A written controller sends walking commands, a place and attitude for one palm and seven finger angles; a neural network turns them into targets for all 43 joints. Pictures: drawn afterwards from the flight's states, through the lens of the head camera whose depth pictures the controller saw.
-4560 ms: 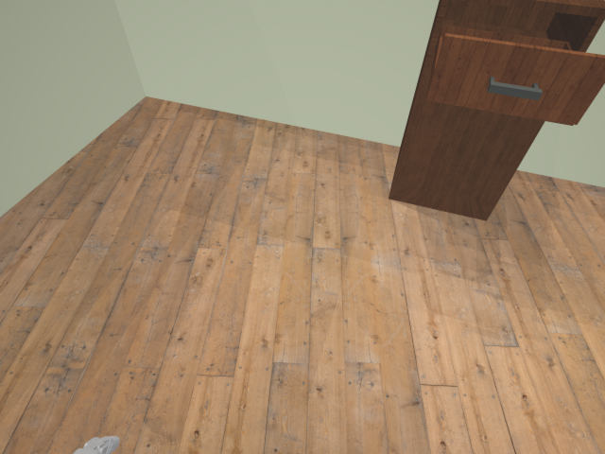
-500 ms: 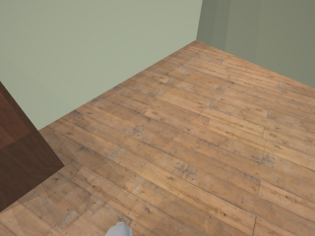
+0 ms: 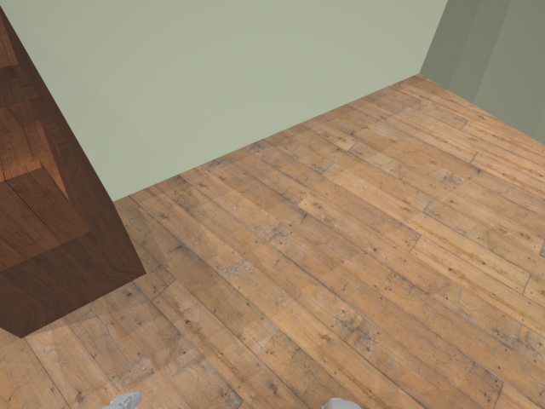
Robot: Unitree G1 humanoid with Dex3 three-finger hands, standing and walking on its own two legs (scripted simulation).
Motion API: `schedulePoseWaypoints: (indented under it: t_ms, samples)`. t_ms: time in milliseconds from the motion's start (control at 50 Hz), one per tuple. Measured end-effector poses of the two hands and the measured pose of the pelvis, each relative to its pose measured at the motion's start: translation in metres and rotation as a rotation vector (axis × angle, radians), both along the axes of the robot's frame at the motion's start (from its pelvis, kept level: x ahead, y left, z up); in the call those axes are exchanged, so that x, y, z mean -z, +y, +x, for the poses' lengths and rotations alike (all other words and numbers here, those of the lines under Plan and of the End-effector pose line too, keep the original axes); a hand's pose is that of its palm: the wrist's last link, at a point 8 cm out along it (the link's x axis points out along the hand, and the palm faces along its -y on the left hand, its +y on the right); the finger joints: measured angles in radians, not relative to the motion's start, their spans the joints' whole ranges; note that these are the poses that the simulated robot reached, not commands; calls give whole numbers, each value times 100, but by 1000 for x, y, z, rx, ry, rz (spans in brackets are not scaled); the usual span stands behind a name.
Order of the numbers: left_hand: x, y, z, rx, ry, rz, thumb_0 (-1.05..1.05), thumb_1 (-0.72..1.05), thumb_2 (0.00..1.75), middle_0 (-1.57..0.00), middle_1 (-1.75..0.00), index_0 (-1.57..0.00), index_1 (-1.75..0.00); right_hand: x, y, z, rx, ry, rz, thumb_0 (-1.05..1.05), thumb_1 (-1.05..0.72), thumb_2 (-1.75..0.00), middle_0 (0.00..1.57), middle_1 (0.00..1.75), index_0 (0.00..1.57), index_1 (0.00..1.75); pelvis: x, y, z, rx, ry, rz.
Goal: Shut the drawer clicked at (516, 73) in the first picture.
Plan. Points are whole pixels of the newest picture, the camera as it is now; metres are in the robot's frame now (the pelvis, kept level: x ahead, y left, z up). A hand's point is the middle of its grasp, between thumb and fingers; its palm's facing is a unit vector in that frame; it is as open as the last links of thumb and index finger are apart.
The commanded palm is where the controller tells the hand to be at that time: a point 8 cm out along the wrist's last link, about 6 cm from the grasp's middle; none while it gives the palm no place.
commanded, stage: turn to face it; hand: left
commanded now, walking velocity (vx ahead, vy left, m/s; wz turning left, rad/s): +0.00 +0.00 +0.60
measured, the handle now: out of the picture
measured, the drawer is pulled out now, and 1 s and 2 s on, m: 0.29 0.29 0.29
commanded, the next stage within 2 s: take the last steps up to it in 0.86 s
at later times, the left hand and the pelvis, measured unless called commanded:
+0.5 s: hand out of the picture -0.01 +0.15 -0.16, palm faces +0.36 -0.89 -0.27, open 7.4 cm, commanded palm none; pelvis +0.02 -0.05 +0.00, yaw +20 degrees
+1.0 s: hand out of the picture +0.00 +0.16 -0.15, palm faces +0.51 -0.81 -0.29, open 7.4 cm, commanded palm none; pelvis +0.03 -0.06 -0.01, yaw +31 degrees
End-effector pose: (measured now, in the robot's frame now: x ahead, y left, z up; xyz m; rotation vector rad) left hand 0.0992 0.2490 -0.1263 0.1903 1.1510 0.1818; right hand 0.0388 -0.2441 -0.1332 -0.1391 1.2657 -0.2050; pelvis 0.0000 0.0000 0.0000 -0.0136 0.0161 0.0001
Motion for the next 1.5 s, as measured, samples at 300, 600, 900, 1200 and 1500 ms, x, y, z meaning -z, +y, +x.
schedulePoseWaypoints:
  t_ms: [300, 600, 900, 1200, 1500]
  samples:
    - [-23, -57, -41, -166, -20, 44, 1, 90, 90, -20, -29, -20, -30, 7, -67, 77, -194, -1, 14, 1, -91, -89, 19, 30, 20, 30, -5, -58, 16, -216, -10, 59]
    - [20, -39, -187, -479, 223, -27, 1, 90, 90, -20, -30, -20, -30, -5, 26, 196, -546, -155, -15, 1, -91, -89, 19, 30, 20, 30, 13, -33, 14, -401, 7, 30]
    - [-2, -35, -148, -528, 87, 9, 1, 91, 90, -20, -29, -20, -30, 1, 40, 180, -593, -96, 48, 0, -90, -89, 20, 30, 20, 30, 1, -42, 24, -495, -18, 38]
    - [-21, -99, -164, -646, 60, 2, 0, 92, 90, -20, -30, -20, -30, 10, -12, 160, -628, 103, 40, 1, -91, -89, 19, 30, 20, 30, -12, -62, 43, -609, -20, 65]
    - [6, -131, -283, -829, 396, -234, 1, 91, 90, -20, -29, -20, -30, -10, 126, 214, -782, -59, 53, 1, -91, -89, 19, 30, 20, 30, -5, 20, 44, -645, -24, 20]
